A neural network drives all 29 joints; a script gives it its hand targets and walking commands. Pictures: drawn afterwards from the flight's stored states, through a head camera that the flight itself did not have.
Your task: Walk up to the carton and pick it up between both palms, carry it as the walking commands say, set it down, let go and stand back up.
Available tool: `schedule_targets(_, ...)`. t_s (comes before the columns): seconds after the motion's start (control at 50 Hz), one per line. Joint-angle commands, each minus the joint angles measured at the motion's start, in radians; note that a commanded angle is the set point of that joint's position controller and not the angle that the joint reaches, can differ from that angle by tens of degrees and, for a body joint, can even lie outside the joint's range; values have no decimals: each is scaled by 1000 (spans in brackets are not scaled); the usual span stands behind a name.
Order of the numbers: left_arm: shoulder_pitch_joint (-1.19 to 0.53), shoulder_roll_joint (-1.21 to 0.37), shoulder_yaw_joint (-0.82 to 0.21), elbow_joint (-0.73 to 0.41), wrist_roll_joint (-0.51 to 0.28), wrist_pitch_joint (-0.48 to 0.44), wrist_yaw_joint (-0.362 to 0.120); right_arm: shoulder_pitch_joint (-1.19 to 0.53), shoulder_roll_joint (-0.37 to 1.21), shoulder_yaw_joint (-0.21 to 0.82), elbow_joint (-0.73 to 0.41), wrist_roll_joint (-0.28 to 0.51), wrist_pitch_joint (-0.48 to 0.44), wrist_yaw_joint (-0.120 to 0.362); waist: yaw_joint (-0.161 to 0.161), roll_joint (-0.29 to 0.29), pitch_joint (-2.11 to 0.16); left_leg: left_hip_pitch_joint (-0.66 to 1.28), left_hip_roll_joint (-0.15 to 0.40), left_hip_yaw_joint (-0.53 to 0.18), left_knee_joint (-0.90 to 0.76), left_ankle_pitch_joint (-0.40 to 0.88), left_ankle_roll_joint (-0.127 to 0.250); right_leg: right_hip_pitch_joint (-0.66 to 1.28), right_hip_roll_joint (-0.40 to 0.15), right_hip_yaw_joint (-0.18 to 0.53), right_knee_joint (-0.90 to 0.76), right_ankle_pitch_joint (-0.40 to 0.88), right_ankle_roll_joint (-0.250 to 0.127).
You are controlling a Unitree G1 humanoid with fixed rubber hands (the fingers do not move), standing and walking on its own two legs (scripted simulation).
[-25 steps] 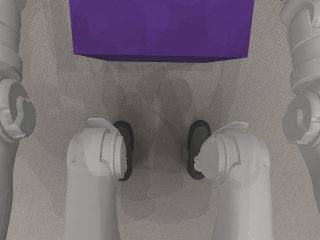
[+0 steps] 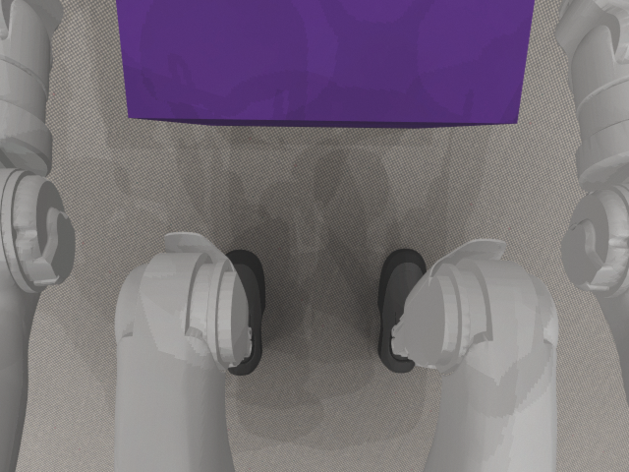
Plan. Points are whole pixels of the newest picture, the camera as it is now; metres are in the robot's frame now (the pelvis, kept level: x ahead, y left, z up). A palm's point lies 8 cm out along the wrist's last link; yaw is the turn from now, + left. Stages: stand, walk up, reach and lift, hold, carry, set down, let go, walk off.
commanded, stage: reach and lift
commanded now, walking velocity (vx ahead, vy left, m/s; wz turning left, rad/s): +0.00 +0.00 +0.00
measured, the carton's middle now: out of the picture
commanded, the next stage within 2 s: none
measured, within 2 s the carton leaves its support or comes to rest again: leaves its support in 1.56 s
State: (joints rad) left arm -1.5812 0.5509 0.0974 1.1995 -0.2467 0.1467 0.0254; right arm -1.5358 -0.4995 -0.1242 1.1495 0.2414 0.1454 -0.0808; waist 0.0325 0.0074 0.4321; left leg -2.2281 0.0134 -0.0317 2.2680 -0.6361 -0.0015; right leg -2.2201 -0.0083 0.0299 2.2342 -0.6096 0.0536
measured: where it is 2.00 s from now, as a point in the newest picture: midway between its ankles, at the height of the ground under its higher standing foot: (321, 329)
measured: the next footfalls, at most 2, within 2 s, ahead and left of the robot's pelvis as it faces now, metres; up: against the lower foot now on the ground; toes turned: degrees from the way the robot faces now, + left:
none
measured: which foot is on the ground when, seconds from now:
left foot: down 0.00-1.00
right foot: down 0.00-1.00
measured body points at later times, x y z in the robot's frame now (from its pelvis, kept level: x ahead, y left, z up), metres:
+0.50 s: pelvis -0.01 +0.00 +0.01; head +0.38 +0.02 +0.22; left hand +0.58 +0.23 -0.16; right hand +0.59 -0.17 -0.17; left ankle +0.10 +0.12 -0.33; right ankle +0.11 -0.14 -0.33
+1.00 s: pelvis -0.01 -0.01 +0.02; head +0.38 +0.02 +0.22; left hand +0.57 +0.22 -0.16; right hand +0.58 -0.17 -0.17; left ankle +0.10 +0.12 -0.33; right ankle +0.11 -0.14 -0.33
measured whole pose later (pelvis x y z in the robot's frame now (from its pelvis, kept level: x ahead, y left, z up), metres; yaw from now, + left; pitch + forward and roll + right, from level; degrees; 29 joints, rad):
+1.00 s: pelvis -0.01 -0.01 +0.02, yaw -1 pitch +34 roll -2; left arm -1.72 0.49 0.07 1.25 -0.22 0.13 0.01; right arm -1.65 -0.45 -0.07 1.17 0.25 0.14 -0.09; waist 0.05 -0.02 0.52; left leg -2.20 0.02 -0.04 2.19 -0.59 -0.01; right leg -2.21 0.01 0.02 2.16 -0.55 0.04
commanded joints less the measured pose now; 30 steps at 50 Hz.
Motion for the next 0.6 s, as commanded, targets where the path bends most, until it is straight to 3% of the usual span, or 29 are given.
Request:
schedule_targets(0.0,-236,142,40,-97,29,-38,-4,-255,-112,-36,-94,-17,-37,13,11,-19,-1112,527,-4,46,-196,418,-20,508,26,-93,-130,359,-16)
schedule_targets(0.1,-270,148,49,-81,38,-40,-3,-315,-126,-46,-110,-29,-39,5,30,8,-1102,516,-8,51,-219,357,-21,498,29,-96,-146,297,-15)
schedule_targets(0.2,-341,152,21,-115,5,-41,1,-340,-117,-24,-94,-22,-31,-10,13,9,-1204,556,-10,58,-214,356,-22,598,32,-91,-148,316,-13)
schedule_targets(0.36,-402,145,-42,-202,-56,-49,31,-422,-113,21,-215,16,-46,-57,4,2,-1539,743,-29,69,-174,541,-21,801,56,-97,-114,494,-9)
schedule_targets(0.5,-303,46,-19,-55,5,-48,31,-348,-14,44,-100,14,-51,-38,42,-2,-1229,629,-36,57,-218,462,-22,602,62,-94,-143,383,-5)
schedule_targets(0.58,-326,-22,-23,-80,18,-56,19,-350,65,66,-95,12,-55,-19,38,-22,-1208,613,-42,53,-227,472,-21,609,69,-91,-152,410,-5)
